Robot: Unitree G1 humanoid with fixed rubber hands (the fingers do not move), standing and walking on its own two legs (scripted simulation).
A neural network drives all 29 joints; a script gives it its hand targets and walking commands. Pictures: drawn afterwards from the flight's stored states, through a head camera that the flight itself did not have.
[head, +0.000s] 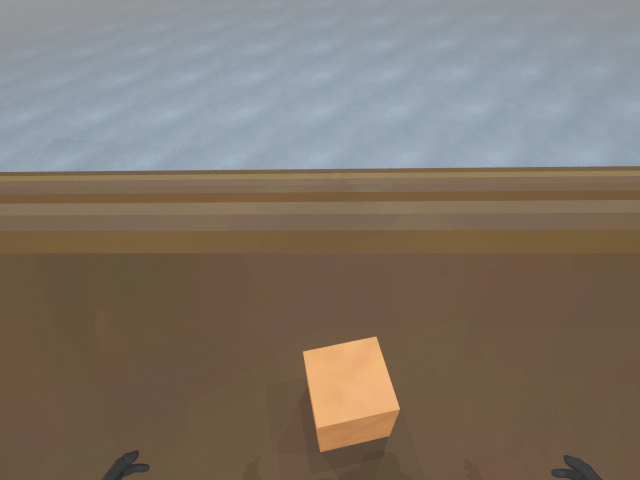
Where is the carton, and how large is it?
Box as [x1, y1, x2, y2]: [303, 337, 399, 451]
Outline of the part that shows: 376,337 303,351 309,393 320,451 389,435 399,410 399,407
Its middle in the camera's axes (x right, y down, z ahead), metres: +0.08 +0.45 +1.10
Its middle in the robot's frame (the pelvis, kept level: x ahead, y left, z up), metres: +0.43 -0.02 -0.66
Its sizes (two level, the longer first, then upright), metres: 0.210 0.200 0.250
